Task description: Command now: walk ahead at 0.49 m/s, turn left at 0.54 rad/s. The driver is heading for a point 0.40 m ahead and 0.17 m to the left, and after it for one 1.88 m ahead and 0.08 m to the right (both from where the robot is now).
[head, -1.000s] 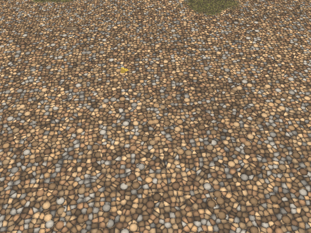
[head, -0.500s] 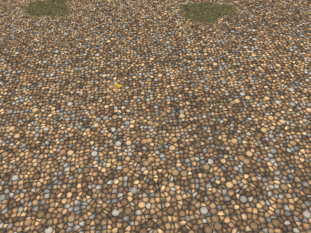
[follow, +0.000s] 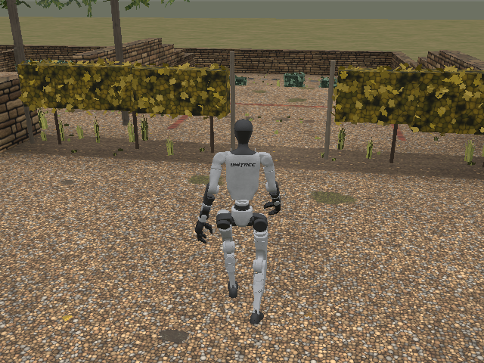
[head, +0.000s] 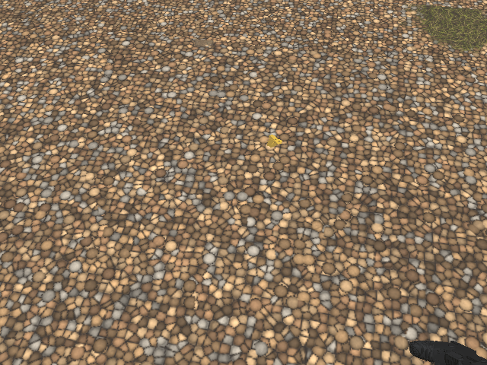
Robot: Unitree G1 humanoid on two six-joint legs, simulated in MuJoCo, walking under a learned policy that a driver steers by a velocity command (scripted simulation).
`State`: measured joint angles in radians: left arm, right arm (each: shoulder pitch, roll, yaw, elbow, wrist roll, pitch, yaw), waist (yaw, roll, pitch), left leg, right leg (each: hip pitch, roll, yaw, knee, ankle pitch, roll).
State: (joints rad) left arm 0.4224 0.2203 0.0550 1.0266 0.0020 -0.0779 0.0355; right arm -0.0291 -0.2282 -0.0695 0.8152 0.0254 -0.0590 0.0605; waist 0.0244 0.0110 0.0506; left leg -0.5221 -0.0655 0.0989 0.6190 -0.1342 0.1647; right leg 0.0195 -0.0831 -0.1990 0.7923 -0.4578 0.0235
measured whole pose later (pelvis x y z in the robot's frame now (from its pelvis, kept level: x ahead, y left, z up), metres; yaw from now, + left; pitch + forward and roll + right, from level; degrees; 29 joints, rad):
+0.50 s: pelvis +0.30 -0.03 +0.01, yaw +17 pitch +3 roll -1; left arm 0.06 0.25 0.05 0.71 0.01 -0.14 -0.01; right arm 0.35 -0.28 -0.07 0.81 0.04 -0.05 -0.01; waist -0.06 0.02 0.00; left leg -0.29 -0.09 -0.17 1.02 -0.51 0.05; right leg -0.47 0.02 -0.01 0.56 -0.15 -0.02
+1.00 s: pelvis +0.52 +0.10 +0.02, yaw +20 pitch +3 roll -1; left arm 0.38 0.29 0.06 0.86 -0.03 -0.07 0.00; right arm 0.04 -0.24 -0.04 0.65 -0.02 -0.08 0.02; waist 0.07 -0.01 0.03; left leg -0.45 0.03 0.04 0.58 -0.18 0.02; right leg -0.31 -0.03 0.04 1.01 -0.53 0.03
